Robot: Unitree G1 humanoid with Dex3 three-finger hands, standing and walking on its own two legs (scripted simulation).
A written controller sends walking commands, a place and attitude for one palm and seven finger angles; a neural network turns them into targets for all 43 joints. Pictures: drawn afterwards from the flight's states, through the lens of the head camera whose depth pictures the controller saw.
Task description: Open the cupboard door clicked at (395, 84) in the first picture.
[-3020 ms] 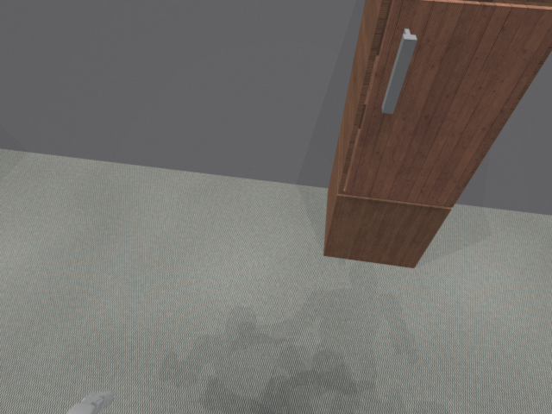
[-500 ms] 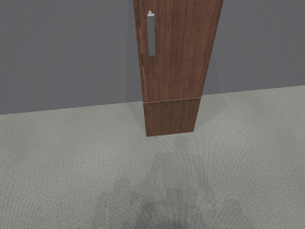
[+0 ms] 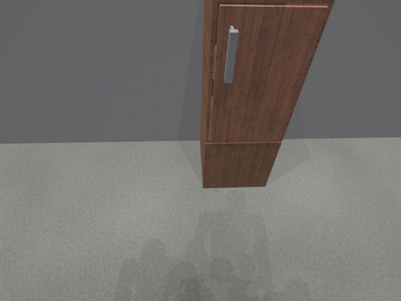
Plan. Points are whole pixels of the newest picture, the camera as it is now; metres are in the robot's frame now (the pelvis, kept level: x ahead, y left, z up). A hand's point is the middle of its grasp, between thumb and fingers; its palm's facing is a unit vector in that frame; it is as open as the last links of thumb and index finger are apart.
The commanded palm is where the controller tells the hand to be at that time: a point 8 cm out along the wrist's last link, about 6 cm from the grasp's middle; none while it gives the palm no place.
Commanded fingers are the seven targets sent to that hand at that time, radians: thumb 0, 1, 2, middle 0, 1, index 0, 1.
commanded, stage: take the last steps up to it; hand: left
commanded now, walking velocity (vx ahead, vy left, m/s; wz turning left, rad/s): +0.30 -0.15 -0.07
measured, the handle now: (229, 55) +0.86 -0.05 +0.10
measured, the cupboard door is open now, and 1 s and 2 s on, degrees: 0 0 0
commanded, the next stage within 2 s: come to a stop and stand still in 0.78 s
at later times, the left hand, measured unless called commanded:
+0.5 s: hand out of the picture +0.07 +0.07 -0.18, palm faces +0.06 -1.00 -0.07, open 7.4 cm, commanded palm none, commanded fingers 0.00 0.90 0.90 -0.20 -0.30 -0.20 -0.30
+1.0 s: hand (170, 211) +0.40 +0.11 -0.18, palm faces -0.06 -0.98 -0.18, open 7.4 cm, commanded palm none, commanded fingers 0.00 0.90 0.90 -0.20 -0.30 -0.20 -0.30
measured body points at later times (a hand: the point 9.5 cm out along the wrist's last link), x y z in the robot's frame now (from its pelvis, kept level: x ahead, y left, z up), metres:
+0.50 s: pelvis +0.14 -0.06 +0.00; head +0.16 -0.04 +0.44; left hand +0.07 +0.12 -0.17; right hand +0.20 -0.30 -0.15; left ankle +0.20 +0.05 -0.70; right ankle +0.06 -0.14 -0.74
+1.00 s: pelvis +0.33 -0.07 +0.00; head +0.36 -0.05 +0.45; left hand +0.41 +0.17 -0.16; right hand +0.26 -0.29 -0.14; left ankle +0.27 +0.04 -0.74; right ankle +0.39 -0.24 -0.69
